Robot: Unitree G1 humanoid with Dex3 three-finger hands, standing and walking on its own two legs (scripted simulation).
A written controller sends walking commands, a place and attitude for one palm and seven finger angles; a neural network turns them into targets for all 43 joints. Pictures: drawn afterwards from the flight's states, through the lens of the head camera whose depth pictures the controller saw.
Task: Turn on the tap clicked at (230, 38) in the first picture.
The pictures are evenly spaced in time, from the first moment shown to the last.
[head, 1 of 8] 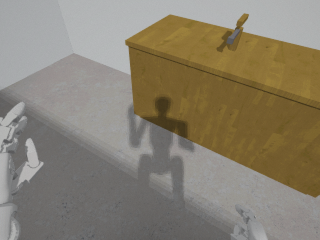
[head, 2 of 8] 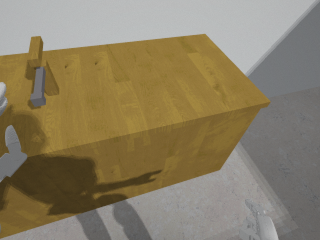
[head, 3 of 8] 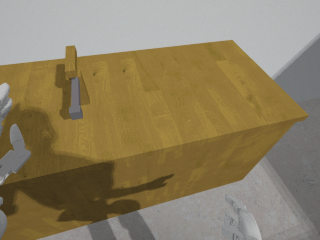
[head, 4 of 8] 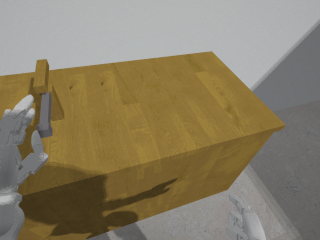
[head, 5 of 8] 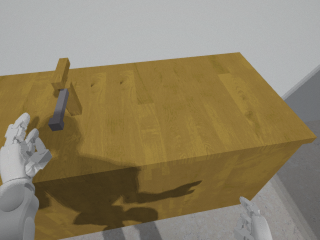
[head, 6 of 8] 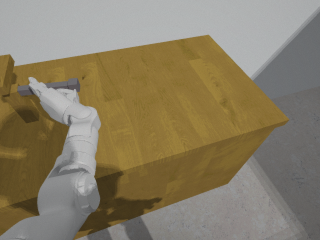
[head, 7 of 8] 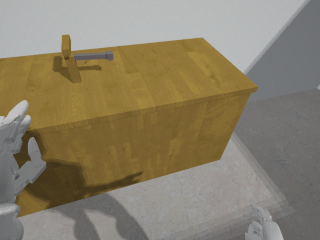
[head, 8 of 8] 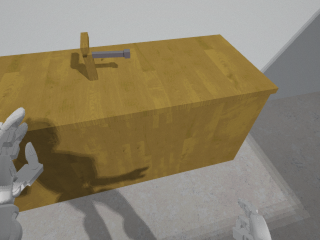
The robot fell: no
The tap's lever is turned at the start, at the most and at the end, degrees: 0 82 82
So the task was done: yes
